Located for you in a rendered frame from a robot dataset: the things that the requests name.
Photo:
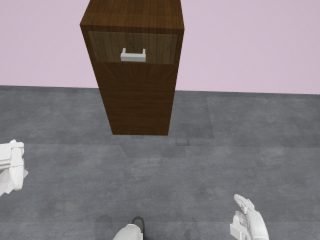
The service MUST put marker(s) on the robot right hand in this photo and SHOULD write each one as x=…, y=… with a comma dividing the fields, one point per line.
x=253, y=225

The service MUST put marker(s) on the robot left foot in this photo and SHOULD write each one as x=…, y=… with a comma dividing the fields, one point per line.
x=138, y=221

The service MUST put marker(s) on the drawer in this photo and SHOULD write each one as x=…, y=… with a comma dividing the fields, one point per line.
x=108, y=46

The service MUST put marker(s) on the robot left hand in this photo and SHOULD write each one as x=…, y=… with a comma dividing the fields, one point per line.
x=12, y=163

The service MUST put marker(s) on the cabinet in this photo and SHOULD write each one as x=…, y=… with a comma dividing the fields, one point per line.
x=137, y=97

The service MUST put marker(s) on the handle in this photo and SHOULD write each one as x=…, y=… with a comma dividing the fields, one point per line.
x=133, y=57

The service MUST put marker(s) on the robot left thigh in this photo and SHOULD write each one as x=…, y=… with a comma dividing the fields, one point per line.
x=129, y=233

